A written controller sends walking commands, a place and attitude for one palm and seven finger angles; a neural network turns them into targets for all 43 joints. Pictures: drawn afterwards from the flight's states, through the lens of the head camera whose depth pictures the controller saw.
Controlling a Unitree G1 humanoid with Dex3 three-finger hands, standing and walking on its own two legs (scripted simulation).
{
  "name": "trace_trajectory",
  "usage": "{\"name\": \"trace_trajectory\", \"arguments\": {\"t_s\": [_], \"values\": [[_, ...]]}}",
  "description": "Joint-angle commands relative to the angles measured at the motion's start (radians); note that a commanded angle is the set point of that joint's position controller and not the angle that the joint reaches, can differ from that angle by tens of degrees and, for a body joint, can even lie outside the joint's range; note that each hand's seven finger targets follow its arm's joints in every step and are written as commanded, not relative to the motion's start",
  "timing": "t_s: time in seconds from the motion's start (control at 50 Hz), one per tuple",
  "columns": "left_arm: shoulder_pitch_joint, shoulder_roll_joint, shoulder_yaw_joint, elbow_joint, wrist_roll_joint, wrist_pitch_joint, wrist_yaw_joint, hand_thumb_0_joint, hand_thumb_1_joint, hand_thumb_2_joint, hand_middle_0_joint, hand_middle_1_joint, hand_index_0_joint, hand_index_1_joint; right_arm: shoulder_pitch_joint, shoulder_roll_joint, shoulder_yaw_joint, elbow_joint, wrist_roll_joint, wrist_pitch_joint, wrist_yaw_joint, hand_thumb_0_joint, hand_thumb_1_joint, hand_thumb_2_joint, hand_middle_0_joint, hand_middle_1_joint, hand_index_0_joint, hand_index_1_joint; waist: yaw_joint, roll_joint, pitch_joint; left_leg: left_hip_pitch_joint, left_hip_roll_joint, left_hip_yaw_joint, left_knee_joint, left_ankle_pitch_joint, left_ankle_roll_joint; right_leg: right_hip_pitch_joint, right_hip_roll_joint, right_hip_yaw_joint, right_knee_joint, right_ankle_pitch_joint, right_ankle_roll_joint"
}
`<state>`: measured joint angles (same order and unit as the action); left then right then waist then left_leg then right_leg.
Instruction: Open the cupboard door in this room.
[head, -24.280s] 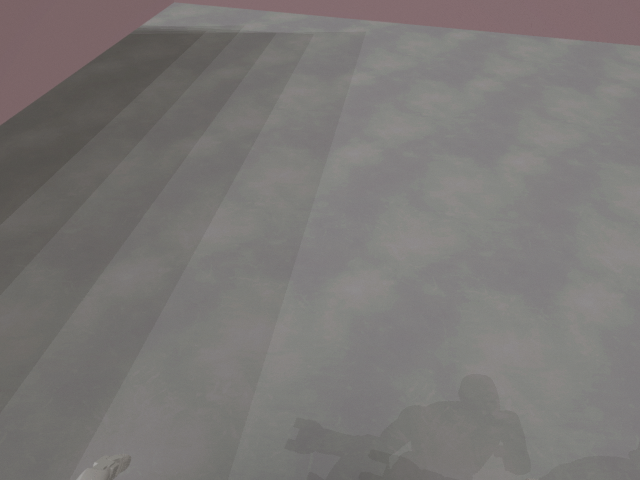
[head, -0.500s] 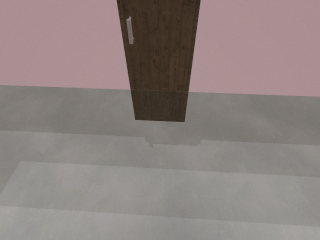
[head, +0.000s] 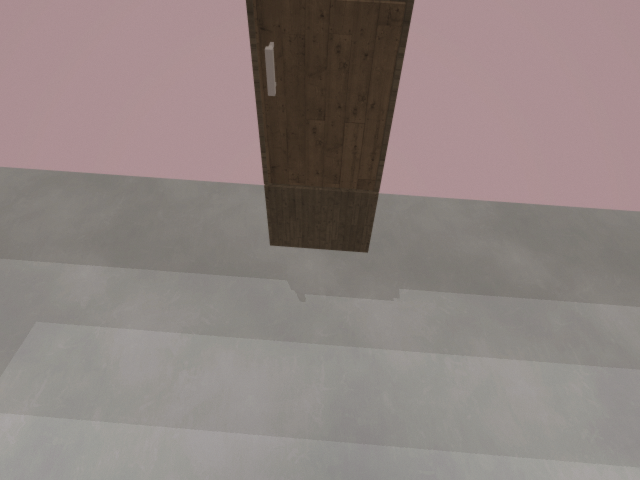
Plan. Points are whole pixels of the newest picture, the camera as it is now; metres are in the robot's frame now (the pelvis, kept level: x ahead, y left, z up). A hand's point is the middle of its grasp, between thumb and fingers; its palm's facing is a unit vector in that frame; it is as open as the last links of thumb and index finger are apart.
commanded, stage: look at it before walking up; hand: left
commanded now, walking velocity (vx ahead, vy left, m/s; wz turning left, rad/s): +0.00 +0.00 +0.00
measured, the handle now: (271, 69) +1.10 +0.22 +0.01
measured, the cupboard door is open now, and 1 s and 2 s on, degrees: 0 0 0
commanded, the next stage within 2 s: walk to a spot facing it in 0.36 s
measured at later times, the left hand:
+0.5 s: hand out of the picture -0.01 +0.17 -0.18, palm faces +0.03 -0.98 -0.17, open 7.3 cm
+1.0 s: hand out of the picture +0.03 +0.12 -0.16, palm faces +0.17 -0.97 -0.19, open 7.3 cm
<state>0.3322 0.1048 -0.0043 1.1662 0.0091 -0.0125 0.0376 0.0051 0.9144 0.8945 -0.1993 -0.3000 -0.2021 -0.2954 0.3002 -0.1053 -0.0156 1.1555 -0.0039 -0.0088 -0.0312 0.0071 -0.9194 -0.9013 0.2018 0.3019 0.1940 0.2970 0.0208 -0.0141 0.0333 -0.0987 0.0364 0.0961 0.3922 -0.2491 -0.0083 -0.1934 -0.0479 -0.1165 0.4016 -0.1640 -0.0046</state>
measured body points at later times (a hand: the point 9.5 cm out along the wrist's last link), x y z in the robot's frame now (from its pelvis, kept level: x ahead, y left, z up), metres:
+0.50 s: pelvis +0.00 +0.01 +0.00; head +0.01 +0.01 +0.45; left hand -0.01 +0.22 -0.16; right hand -0.03 -0.19 -0.16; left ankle -0.02 +0.12 -0.74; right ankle +0.04 -0.11 -0.74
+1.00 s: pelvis +0.12 -0.02 +0.00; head +0.16 -0.04 +0.45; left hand +0.02 +0.17 -0.14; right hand +0.16 -0.25 -0.17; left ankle +0.13 +0.13 -0.66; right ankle +0.04 -0.10 -0.74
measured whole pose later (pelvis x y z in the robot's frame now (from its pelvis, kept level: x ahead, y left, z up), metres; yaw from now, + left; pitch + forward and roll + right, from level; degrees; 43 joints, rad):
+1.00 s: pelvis +0.12 -0.02 +0.00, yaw +3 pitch +0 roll +2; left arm 0.45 0.09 0.02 1.14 0.03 -0.09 0.03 0.00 0.91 0.89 -0.20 -0.30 -0.20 -0.30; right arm 0.25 -0.17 -0.07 1.09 -0.02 0.00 0.01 0.01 -0.92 -0.90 0.20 0.30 0.19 0.30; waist 0.04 0.01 0.06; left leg -0.55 0.08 0.07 1.10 -0.27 0.01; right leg -0.04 -0.06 -0.21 0.39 -0.35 -0.02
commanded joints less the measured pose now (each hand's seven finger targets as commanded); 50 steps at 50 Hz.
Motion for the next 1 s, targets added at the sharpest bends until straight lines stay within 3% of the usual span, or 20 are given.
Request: {"name": "trace_trajectory", "arguments": {"t_s": [0.0,0.14,0.44,0.48,0.54,0.58,0.64,0.68,0.7,0.72,0.74,0.76,0.78,0.8,0.82,0.86,0.9,0.92,0.98], "values": [[0.059,0.089,0.014,-0.029,0.000,-0.010,0.003,0.000,0.900,0.900,-0.200,-0.300,-0.200,-0.300,0.082,-0.072,-0.010,-0.018,-0.002,-0.013,-0.007,0.000,-0.900,-0.900,0.200,0.300,0.200,0.300,-0.014,0.034,0.066,-0.083,0.089,-0.084,-0.100,0.026,0.017,-0.019,-0.085,0.101,-0.081,0.007,-0.002],[0.070,0.081,0.013,-0.030,0.003,-0.007,0.004,0.000,0.900,0.900,-0.200,-0.300,-0.200,-0.300,0.091,-0.071,-0.011,-0.021,-0.002,-0.014,-0.006,0.000,-0.900,-0.900,0.200,0.300,0.200,0.300,-0.013,0.017,0.083,-0.111,0.087,-0.090,-0.115,-0.023,0.024,-0.034,-0.081,0.106,-0.071,-0.019,0.001],[0.058,0.091,0.018,-0.045,0.004,-0.008,0.006,0.000,0.900,0.900,-0.200,-0.300,-0.200,-0.300,0.106,-0.075,-0.013,-0.018,-0.002,-0.023,-0.005,0.000,-0.900,-0.900,0.200,0.300,0.200,0.300,-0.011,0.015,0.067,-0.114,0.093,-0.090,-0.116,0.022,0.029,-0.014,-0.081,0.103,-0.040,0.036,-0.001],[0.059,0.081,0.017,-0.037,0.002,-0.009,0.003,0.000,0.900,0.900,-0.200,-0.300,-0.200,-0.300,0.125,-0.066,-0.010,-0.006,-0.007,-0.023,-0.005,0.000,-0.900,-0.900,0.200,0.300,0.200,0.300,-0.016,0.023,0.048,-0.103,0.088,-0.091,-0.122,-0.069,0.028,-0.002,-0.073,0.094,-0.038,-0.035,0.003],[0.050,0.087,0.030,-0.053,0.016,0.001,-0.011,0.000,0.900,0.900,-0.200,-0.300,-0.200,-0.300,0.130,-0.097,-0.028,-0.016,-0.014,-0.008,0.001,0.000,-0.900,-0.900,0.200,0.300,0.200,0.300,-0.019,0.067,0.115,-0.159,0.122,-0.142,-0.181,-0.383,0.056,-0.090,-0.036,0.041,0.035,-0.280,0.006],[0.042,0.076,0.036,-0.069,0.025,0.003,-0.022,0.000,0.900,0.900,-0.200,-0.300,-0.200,-0.300,0.128,-0.121,-0.041,-0.028,-0.015,-0.006,0.004,0.000,-0.900,-0.900,0.200,0.300,0.200,0.300,-0.020,0.132,0.160,-0.191,0.167,-0.202,-0.224,-0.498,0.092,-0.138,-0.006,-0.006,0.128,-0.293,0.009],[0.009,0.048,0.036,-0.096,0.025,-0.007,-0.035,0.000,0.900,0.900,-0.200,-0.300,-0.200,-0.300,0.152,-0.134,-0.050,-0.029,-0.016,-0.016,0.003,0.000,-0.900,-0.900,0.200,0.300,0.200,0.300,-0.035,0.180,0.200,-0.132,0.226,-0.275,-0.231,-0.461,0.142,-0.244,-0.003,-0.039,0.246,-0.225,0.006],[-0.016,0.046,0.039,-0.113,0.022,-0.018,-0.041,0.000,0.900,0.900,-0.200,-0.300,-0.200,-0.300,0.172,-0.129,-0.049,-0.028,-0.018,-0.024,0.002,0.000,-0.900,-0.900,0.200,0.300,0.200,0.300,-0.043,0.149,0.185,-0.089,0.227,-0.274,-0.191,-0.348,0.155,-0.250,-0.014,-0.035,0.213,-0.216,0.005],[-0.001,0.050,0.041,-0.110,0.020,-0.022,-0.043,0.000,0.900,0.900,-0.200,-0.300,-0.200,-0.300,0.164,-0.126,-0.048,-0.032,-0.018,-0.025,0.002,0.000,-0.900,-0.900,0.200,0.300,0.200,0.300,-0.031,0.124,0.174,-0.107,0.216,-0.250,-0.158,-0.318,0.146,-0.203,-0.015,-0.041,0.170,-0.197,0.004],[0.046,0.056,0.045,-0.098,0.020,-0.029,-0.042,0.000,0.900,0.900,-0.200,-0.300,-0.200,-0.300,0.139,-0.118,-0.044,-0.041,-0.017,-0.028,0.002,0.000,-0.900,-0.900,0.200,0.300,0.200,0.300,-0.004,0.092,0.142,-0.152,0.185,-0.200,-0.081,-0.245,0.127,-0.092,-0.025,-0.029,0.094,-0.157,-0.002],[0.136,0.092,0.056,-0.074,0.020,-0.037,-0.038,0.000,0.900,0.900,-0.200,-0.300,-0.200,-0.300,0.110,-0.098,-0.039,-0.061,-0.014,-0.033,0.003,0.000,-0.900,-0.900,0.200,0.300,0.200,0.300,0.037,-0.002,0.100,-0.267,0.115,-0.115,0.069,-0.182,0.095,0.077,-0.084,0.061,0.022,-0.189,-0.025],[0.268,0.181,0.077,-0.035,0.022,-0.047,-0.028,0.000,0.900,0.900,-0.200,-0.300,-0.200,-0.300,0.063,-0.051,-0.029,-0.100,-0.008,-0.038,0.010,0.000,-0.900,-0.900,0.200,0.300,0.200,0.300,0.091,-0.259,0.083,-0.502,-0.007,0.013,0.346,-0.208,0.048,0.269,-0.259,0.341,-0.094,-0.243,-0.100],[0.378,0.230,0.088,0.002,0.009,-0.051,-0.017,0.000,0.900,0.900,-0.200,-0.300,-0.200,-0.300,-0.032,-0.079,-0.030,-0.140,-0.013,-0.036,0.019,0.000,-0.900,-0.900,0.200,0.300,0.200,0.300,0.136,-0.333,0.094,-0.604,-0.009,-0.011,0.582,-0.326,0.040,0.267,-0.394,0.544,-0.220,-0.233,-0.155],[0.373,0.200,0.082,0.008,0.008,-0.053,-0.009,0.000,0.900,0.900,-0.200,-0.300,-0.200,-0.300,-0.068,-0.110,-0.040,-0.158,-0.018,-0.032,0.023,0.000,-0.900,-0.900,0.200,0.300,0.200,0.300,0.117,-0.283,0.133,-0.643,0.029,-0.074,0.699,-0.268,0.043,0.245,-0.400,0.520,-0.223,-0.167,-0.168],[0.324,0.161,0.074,-0.005,0.011,-0.052,-0.007,0.000,0.900,0.900,-0.200,-0.300,-0.200,-0.300,-0.076,-0.094,-0.046,-0.153,-0.017,-0.033,0.026,0.000,-0.900,-0.900,0.200,0.300,0.200,0.300,0.095,-0.170,0.168,-0.672,0.050,-0.088,0.765,-0.201,0.041,0.214,-0.396,0.451,-0.217,-0.143,-0.179],[0.253,0.125,0.062,-0.026,0.016,-0.062,-0.007,0.000,0.900,0.900,-0.200,-0.300,-0.200,-0.300,-0.070,-0.066,-0.044,-0.137,-0.016,-0.033,0.033,0.000,-0.900,-0.900,0.200,0.300,0.200,0.300,0.056,-0.036,0.141,-0.654,0.077,-0.090,0.784,-0.107,0.031,0.197,-0.357,0.317,-0.191,-0.039,-0.153],[0.232,0.102,0.051,-0.030,0.016,-0.073,-0.008,0.000,0.900,0.900,-0.200,-0.300,-0.200,-0.300,-0.053,-0.045,-0.046,-0.124,-0.017,-0.023,0.044,0.000,-0.900,-0.900,0.200,0.300,0.200,0.300,0.027,-0.027,0.102,-0.614,0.074,-0.064,0.765,-0.029,0.016,0.189,-0.303,0.169,-0.185,0.106,-0.109],[0.224,0.101,0.047,-0.030,0.017,-0.077,-0.008,0.000,0.900,0.900,-0.200,-0.300,-0.200,-0.300,-0.058,-0.042,-0.046,-0.126,-0.018,-0.017,0.049,0.000,-0.900,-0.900,0.200,0.300,0.200,0.300,0.016,-0.058,0.100,-0.605,0.071,-0.051,0.745,-0.001,0.007,0.176,-0.281,0.109,-0.184,0.181,-0.092],[0.220,0.102,0.038,-0.028,0.020,-0.082,-0.006,0.000,0.900,0.900,-0.200,-0.300,-0.200,-0.300,-0.119,-0.042,-0.038,-0.154,-0.014,-0.006,0.058,0.000,-0.900,-0.900,0.200,0.300,0.200,0.300,0.006,-0.116,0.126,-0.573,0.055,0.001,0.619,0.063,-0.003,0.138,-0.234,-0.011,-0.189,0.380,-0.069]]}}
